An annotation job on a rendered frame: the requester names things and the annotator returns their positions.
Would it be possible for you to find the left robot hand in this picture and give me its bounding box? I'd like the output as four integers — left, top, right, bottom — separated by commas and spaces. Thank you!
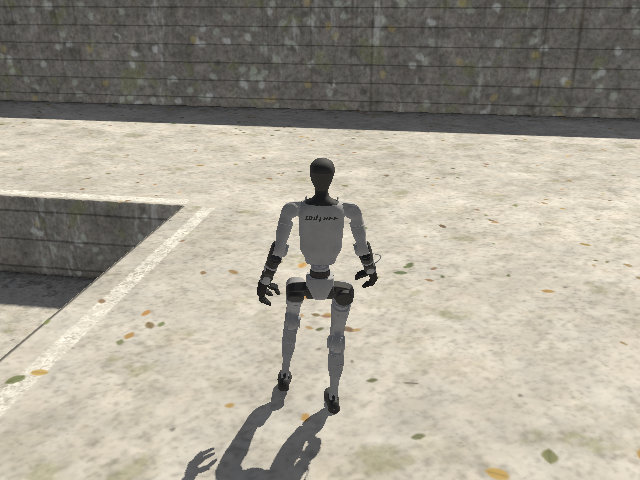
257, 280, 280, 306

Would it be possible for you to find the left robot shin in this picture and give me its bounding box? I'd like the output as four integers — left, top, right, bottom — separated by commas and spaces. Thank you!
281, 312, 297, 379

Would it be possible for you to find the left robot upper arm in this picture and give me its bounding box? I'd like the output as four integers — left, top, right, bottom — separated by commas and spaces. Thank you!
272, 201, 301, 257

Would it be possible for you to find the left robot forearm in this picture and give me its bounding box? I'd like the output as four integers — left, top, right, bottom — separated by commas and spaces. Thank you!
260, 241, 282, 285

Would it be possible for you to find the robot shin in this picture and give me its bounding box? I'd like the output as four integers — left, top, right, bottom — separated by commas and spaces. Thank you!
328, 335, 345, 400
281, 312, 297, 379

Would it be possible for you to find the right robot hand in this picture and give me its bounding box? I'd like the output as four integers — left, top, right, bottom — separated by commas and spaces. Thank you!
355, 270, 378, 288

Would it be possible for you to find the right robot shin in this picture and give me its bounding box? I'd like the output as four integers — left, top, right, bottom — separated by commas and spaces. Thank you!
328, 335, 345, 400

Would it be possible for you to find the right robot upper arm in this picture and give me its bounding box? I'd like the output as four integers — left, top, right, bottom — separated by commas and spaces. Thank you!
342, 201, 370, 256

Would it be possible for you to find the right robot forearm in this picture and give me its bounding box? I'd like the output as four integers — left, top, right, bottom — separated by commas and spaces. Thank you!
359, 241, 376, 274

